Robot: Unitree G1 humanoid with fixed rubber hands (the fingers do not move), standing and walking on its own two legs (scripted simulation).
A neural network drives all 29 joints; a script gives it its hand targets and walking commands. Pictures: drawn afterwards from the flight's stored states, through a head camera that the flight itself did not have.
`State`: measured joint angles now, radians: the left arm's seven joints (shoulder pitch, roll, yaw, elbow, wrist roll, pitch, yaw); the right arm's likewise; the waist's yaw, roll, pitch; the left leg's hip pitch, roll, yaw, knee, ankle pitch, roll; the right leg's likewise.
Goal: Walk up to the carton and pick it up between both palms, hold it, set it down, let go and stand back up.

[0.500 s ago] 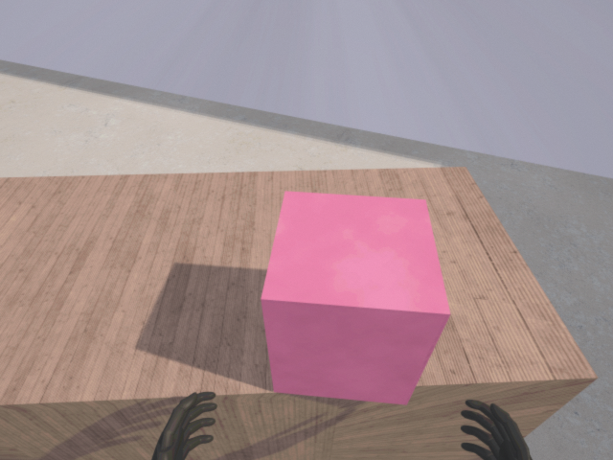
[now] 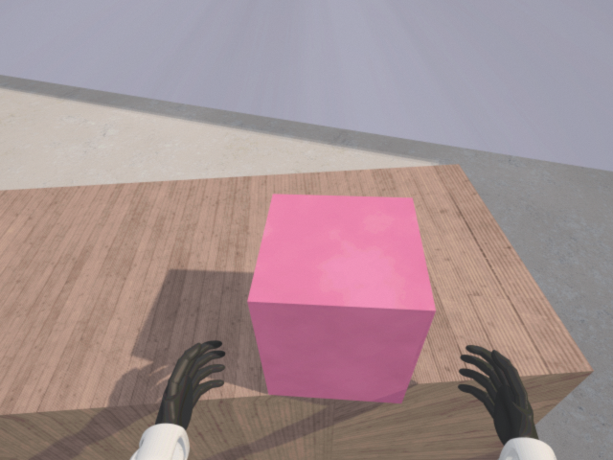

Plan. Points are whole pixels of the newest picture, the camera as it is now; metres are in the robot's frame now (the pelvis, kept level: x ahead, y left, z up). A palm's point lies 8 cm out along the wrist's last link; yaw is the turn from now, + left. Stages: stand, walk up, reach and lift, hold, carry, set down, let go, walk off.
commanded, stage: reach and lift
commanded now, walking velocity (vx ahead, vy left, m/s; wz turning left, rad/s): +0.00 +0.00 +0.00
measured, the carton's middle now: (337, 299) +0.37 +0.00 +0.01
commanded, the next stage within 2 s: none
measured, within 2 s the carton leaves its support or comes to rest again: neither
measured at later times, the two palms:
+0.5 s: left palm (180, 324) +0.29 +0.21 +0.07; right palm (505, 343) +0.28 -0.21 +0.05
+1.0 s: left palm (195, 260) +0.36 +0.20 +0.11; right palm (506, 275) +0.35 -0.21 +0.10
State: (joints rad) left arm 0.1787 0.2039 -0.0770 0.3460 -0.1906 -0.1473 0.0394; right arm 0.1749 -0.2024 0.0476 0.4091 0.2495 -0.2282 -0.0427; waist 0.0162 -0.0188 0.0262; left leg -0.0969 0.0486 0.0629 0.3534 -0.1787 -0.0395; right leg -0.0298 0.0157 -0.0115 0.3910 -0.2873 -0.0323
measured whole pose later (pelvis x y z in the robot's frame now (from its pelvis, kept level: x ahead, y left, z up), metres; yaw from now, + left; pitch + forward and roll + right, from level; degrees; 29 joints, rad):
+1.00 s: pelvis -0.02 +0.00 +0.00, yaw -2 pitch +6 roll +0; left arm -0.49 0.26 0.13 0.24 -0.20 0.52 0.06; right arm -0.52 -0.36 0.07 0.42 0.41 0.26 -0.12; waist 0.00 0.00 -0.01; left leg -0.32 0.07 0.07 0.34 -0.11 -0.04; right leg -0.27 0.04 0.02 0.39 -0.21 -0.03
